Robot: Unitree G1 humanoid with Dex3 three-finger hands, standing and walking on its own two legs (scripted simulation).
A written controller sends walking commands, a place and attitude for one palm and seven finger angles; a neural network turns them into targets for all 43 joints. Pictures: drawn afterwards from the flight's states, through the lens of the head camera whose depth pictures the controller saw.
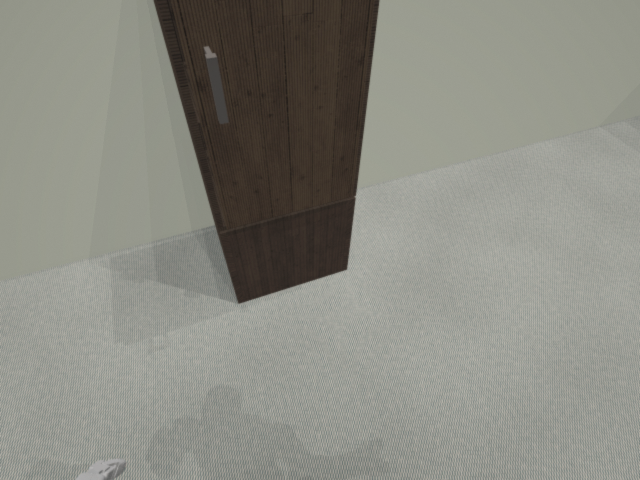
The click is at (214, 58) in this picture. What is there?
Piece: cupboard door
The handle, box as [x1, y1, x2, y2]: [204, 46, 228, 123]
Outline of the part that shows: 204,47 204,51 218,120 220,123 228,122 217,59 215,54 210,51 208,46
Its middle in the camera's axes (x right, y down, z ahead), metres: -0.21 -0.30 +0.76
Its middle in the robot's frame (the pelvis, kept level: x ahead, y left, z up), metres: +0.78 +0.25 +0.09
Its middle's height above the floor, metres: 0.86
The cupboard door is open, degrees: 0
